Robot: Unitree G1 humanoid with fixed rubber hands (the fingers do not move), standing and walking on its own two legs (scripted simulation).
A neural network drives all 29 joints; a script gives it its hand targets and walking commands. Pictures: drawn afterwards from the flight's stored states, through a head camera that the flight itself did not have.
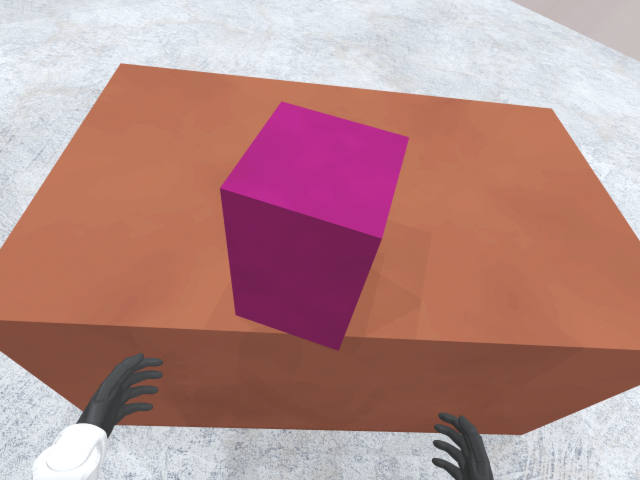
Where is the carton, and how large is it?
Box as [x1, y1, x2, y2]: [220, 101, 408, 350]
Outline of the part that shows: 281,101 220,187 235,313 242,317 338,350 382,236 408,137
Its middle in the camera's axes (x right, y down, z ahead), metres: -0.01 +0.00 +0.56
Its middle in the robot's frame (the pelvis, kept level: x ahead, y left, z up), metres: +0.43 +0.02 +0.03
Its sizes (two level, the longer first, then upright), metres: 0.180 0.176 0.288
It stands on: a pedestal, 0.66 m high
